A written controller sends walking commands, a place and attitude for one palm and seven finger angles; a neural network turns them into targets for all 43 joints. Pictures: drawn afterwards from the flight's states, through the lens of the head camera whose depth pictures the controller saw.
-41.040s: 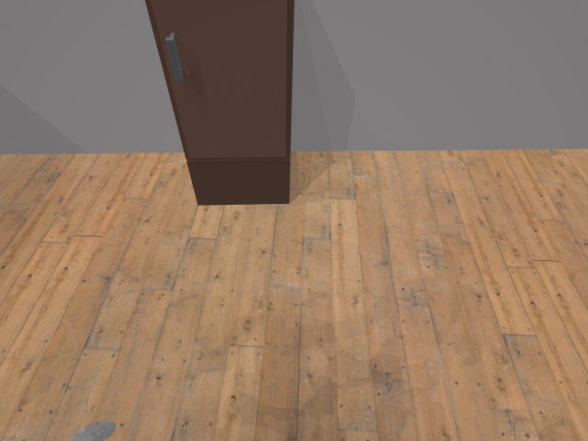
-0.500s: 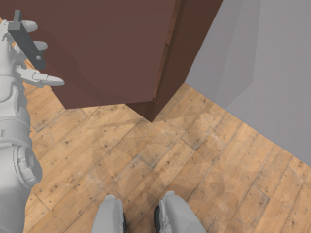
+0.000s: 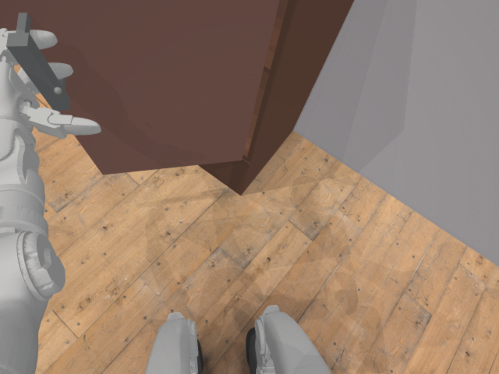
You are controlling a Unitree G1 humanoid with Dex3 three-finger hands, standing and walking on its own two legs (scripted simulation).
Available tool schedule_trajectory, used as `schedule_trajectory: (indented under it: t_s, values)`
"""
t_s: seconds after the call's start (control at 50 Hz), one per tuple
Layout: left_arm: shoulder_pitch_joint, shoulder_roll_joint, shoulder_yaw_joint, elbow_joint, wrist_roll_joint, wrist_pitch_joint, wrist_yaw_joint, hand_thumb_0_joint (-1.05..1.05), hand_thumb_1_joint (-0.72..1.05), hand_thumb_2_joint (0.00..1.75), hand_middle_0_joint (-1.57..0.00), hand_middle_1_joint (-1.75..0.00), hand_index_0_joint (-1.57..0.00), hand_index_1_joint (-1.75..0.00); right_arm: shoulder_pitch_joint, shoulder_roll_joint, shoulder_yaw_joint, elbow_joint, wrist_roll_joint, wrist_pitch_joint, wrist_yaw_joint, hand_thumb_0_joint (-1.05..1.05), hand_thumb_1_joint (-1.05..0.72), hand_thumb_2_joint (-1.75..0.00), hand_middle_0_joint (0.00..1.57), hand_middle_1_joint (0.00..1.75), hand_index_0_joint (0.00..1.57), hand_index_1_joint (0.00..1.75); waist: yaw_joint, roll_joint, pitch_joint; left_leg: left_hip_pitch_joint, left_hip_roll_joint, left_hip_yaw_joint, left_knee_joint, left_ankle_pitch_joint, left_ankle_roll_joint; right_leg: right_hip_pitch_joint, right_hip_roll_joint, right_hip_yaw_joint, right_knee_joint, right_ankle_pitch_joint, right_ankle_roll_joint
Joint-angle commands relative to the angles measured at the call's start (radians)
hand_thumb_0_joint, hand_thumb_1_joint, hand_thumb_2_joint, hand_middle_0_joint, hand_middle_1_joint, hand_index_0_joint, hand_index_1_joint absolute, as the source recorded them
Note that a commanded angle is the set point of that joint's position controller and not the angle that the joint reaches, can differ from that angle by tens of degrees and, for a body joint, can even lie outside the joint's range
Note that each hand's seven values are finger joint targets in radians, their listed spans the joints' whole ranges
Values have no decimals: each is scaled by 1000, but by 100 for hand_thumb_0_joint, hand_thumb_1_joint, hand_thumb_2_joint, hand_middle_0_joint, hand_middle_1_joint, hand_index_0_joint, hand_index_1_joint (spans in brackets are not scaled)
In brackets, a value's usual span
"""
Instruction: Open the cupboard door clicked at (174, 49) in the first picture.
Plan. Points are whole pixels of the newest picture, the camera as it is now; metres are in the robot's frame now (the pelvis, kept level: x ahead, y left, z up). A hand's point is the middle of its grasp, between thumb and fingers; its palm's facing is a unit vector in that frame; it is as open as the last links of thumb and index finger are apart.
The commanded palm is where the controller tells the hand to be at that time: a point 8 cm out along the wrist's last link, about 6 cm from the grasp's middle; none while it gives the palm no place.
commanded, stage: close the thumb around the handle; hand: left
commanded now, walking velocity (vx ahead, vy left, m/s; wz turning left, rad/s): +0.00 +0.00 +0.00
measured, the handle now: (43, 65) +0.57 +0.27 +0.06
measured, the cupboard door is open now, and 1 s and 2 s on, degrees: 46 51 93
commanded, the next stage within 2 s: pull the door open along its arc in 0.60 s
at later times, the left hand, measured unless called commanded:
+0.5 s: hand (57, 91) +0.52 +0.24 +0.06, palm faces +0.12 -0.99 -0.01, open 6.0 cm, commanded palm +0.50 +0.26 +0.06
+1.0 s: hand (60, 108) +0.49 +0.23 +0.06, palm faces +0.10 -0.99 -0.02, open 6.0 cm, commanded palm +0.43 +0.27 +0.06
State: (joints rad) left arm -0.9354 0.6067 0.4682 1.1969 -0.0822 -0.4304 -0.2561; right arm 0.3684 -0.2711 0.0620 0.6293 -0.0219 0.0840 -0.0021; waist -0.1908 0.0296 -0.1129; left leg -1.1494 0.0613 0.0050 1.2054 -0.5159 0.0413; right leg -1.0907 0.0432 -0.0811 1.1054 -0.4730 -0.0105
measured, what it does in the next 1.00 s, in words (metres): stands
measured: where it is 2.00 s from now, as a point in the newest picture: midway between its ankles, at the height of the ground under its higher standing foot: outside the picture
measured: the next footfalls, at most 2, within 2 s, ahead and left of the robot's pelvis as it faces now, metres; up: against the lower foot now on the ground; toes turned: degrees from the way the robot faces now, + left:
none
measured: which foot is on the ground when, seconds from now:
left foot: down 0.00-1.00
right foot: down 0.00-1.00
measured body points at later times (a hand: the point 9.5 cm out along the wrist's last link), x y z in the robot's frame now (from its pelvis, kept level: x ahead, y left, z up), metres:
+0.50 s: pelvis +0.00 +0.00 +0.00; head +0.16 +0.04 +0.42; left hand +0.51 +0.29 +0.07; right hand +0.00 -0.26 -0.10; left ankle +0.02 +0.09 -0.64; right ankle +0.02 -0.12 -0.64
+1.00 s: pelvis +0.01 +0.00 +0.01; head +0.16 +0.02 +0.44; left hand +0.48 +0.29 +0.06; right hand +0.03 -0.27 -0.10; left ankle +0.02 +0.09 -0.64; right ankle +0.02 -0.12 -0.64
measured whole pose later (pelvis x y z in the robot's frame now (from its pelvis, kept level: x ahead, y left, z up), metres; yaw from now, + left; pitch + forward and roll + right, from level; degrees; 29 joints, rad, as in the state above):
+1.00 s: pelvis +0.01 +0.00 +0.01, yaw +0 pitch +25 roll -4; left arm -0.71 0.51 0.45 1.00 -0.15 -0.43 -0.26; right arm 0.38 -0.26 0.04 0.60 0.00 0.11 0.01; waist -0.15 0.03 -0.13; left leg -1.05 0.06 0.03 1.14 -0.52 0.04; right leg -1.01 0.05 -0.05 1.06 -0.47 -0.01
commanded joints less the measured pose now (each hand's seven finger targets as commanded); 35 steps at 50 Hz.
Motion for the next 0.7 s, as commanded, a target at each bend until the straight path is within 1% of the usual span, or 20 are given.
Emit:
schedule_trajectory:
  t_s: [0.0, 0.02, 0.06, 0.08, 0.1, 0.22, 0.24, 0.26, 0.3, 0.34, 0.38, 0.42, 0.44, 0.48, 0.5, 0.54, 0.6, 0.64, 0.66, 0.68]
  values:
    - [-396, 265, 14, -193, -13, -57, 0, 0, -16, 44, -32, -124, -32, -124, 191, -199, -74, -30, 0, -8, -15, 0, -90, -90, 20, 30, 20, 30, -8, 173, -508, 485, -14, -94, -128, 443, -18, 154, 18, 36, -113, 286, -9]
    - [-409, 241, -9, -207, -12, -57, -1, 0, -11, 47, -33, -124, -33, -124, 191, -197, -73, -32, 0, -8, -14, 0, -90, -90, 20, 30, 20, 30, -10, 180, -505, 488, -14, -97, -132, 439, -18, 149, 18, 34, -114, 279, -10]
    - [-426, 246, -1, -239, -13, -69, 5, 0, 0, 52, -34, -125, -34, -125, 196, -198, -77, -28, -4, -9, -14, 0, -90, -90, 20, 30, 20, 30, -3, 223, -548, 552, -9, -112, -133, 487, -27, 123, 19, 27, -105, 283, -15]
    - [-407, 245, 9, -226, -14, -68, 9, 0, 6, 54, -34, -126, -34, -126, 196, -198, -79, -30, -4, -8, -12, 0, -90, -90, 20, 30, 20, 30, 1, 205, -549, 545, -10, -108, -128, 485, -27, 126, 19, 28, -107, 282, -13]
    - [-406, 248, 13, -217, -17, -66, 12, 0, 12, 56, -34, -127, -34, -127, 195, -198, -78, -28, -4, -9, -12, 0, -90, -90, 20, 30, 20, 30, -7, 177, -534, 527, -10, -105, -128, 469, -23, 135, 20, 30, -112, 284, -10]
    - [-407, 263, 15, -226, -11, -69, 9, 0, 45, 71, -37, -130, -37, -130, 193, -197, -77, -29, -2, -6, -14, 0, -90, -90, 20, 30, 20, 30, -2, 185, -525, 512, -12, -100, -132, 468, -22, 155, 19, 32, -110, 294, -12]
    - [-405, 248, 9, -240, -12, -76, 10, 0, 51, 73, -37, -131, -37, -131, 197, -196, -79, -30, -4, -8, -13, 0, -90, -90, 20, 30, 20, 30, 1, 217, -537, 552, -10, -107, -134, 502, -27, 131, 21, 28, -107, 294, -16]
    - [-387, 230, 0, -229, -14, -74, 9, 0, 56, 76, -38, -131, -38, -131, 194, -195, -79, -28, -4, -5, -10, 0, -90, -90, 20, 30, 20, 30, 4, 213, -537, 567, -8, -110, -135, 513, -31, 124, 21, 24, -110, 294, -14]
    - [-397, 221, -8, -218, -16, -71, 10, 0, 68, 80, -38, -133, -38, -133, 194, -195, -79, -26, -3, -4, -11, 0, -90, -90, 20, 30, 20, 30, -7, 187, -519, 546, -7, -110, -133, 491, -29, 120, 21, 24, -111, 284, -12]
    - [-430, 199, -26, -242, -17, -78, 12, 0, 79, 85, -39, -134, -39, -134, 196, -194, -81, -23, -5, -6, -12, 0, -90, -90, 20, 30, 20, 30, -13, 197, -515, 561, -7, -115, -137, 491, -28, 109, 21, 23, -112, 277, -15]
    - [-421, 210, -18, -224, -14, -75, 16, 0, 90, 90, -40, -135, -40, -135, 194, -198, -82, -18, -6, -7, -12, 0, -90, -90, 20, 30, 20, 30, -12, 199, -518, 560, -7, -115, -134, 479, -30, 98, 20, 24, -115, 267, -13]
    - [-401, 202, -24, -212, -11, -72, 17, 0, 90, 90, -40, -135, -40, -135, 195, -197, -80, -23, -5, -6, -10, 0, -90, -90, 20, 30, 20, 30, -7, 187, -509, 549, -10, -114, -142, 467, -30, 115, 21, 23, -118, 263, -15]
    - [-427, 190, -36, -226, -13, -78, 16, 0, 90, 90, -40, -135, -40, -135, 196, -197, -81, -18, -7, -8, -11, 0, -90, -90, 20, 30, 20, 30, -20, 192, -512, 567, -7, -118, -138, 484, -29, 95, 20, 21, -115, 266, -16]
    - [-428, 207, -25, -219, -9, -78, 17, 0, 90, 90, -40, -135, -40, -135, 196, -198, -81, -15, -7, -6, -12, 0, -90, -90, 20, 30, 20, 30, -13, 194, -522, 557, -9, -117, -136, 480, -30, 106, 19, 23, -114, 269, -15]
    - [-440, 202, -30, -218, -9, -77, 16, 0, 90, 90, -40, -135, -40, -135, 197, -197, -82, -13, -8, -7, -12, 0, -90, -90, 20, 30, 20, 30, -23, 183, -524, 550, -10, -114, -131, 474, -26, 110, 19, 25, -116, 274, -12]
    - [-426, 212, -20, -229, -9, -81, 16, 0, 90, 90, -40, -135, -40, -135, 202, -198, -82, -17, -9, -6, -12, 0, -90, -90, 20, 30, 20, 30, -10, 207, -531, 567, -11, -115, -134, 502, -29, 111, 20, 25, -112, 282, -17]
    - [-431, 185, -45, -205, -9, -75, 14, 0, 90, 90, -40, -135, -40, -135, 195, -196, -81, -12, -7, -3, -11, 0, -90, -90, 20, 30, 20, 30, -22, 189, -502, 554, -9, -116, -135, 474, -28, 98, 20, 25, -120, 267, -14]
    - [-451, 205, -33, -243, -10, -83, 16, 0, 90, 90, -40, -135, -40, -135, 200, -197, -81, -13, -9, -5, -13, 0, -90, -90, 20, 30, 20, 30, -16, 204, -531, 569, -10, -117, -134, 498, -28, 114, 20, 25, -114, 282, -17]
    - [-428, 187, -46, -220, -5, -80, 15, 0, 90, 90, -40, -135, -40, -135, 197, -194, -82, -12, -7, -4, -12, 0, -90, -90, 20, 30, 20, 30, -12, 218, -532, 579, -10, -118, -136, 502, -32, 103, 19, 24, -115, 279, -17]
    - [-441, 173, -54, -219, -11, -77, 15, 0, 90, 90, -40, -135, -40, -135, 195, -193, -81, -10, -8, -5, -11, 0, -90, -90, 20, 30, 20, 30, -26, 195, -517, 564, -11, -113, -130, 484, -26, 100, 20, 25, -120, 278, -13]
